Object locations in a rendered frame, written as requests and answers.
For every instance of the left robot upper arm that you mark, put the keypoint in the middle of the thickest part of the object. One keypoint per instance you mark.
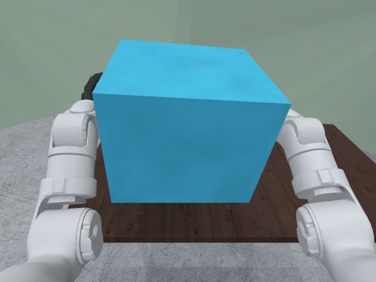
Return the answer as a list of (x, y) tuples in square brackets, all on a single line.
[(61, 243)]

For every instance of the right robot upper arm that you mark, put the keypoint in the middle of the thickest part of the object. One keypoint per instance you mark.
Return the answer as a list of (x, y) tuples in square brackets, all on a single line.
[(337, 233)]

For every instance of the left robot forearm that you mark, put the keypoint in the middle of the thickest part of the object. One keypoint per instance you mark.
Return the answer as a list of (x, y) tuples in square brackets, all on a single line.
[(71, 164)]

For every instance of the carton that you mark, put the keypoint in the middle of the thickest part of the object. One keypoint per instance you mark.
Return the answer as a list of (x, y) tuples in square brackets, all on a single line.
[(185, 123)]

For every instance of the left robot hand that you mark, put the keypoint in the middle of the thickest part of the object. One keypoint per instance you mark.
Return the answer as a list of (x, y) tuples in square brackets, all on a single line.
[(89, 87)]

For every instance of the table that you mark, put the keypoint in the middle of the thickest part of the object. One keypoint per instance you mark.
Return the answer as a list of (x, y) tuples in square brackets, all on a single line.
[(269, 217)]

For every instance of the right robot forearm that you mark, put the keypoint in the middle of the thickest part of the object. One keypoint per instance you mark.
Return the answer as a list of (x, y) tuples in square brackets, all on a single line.
[(316, 176)]

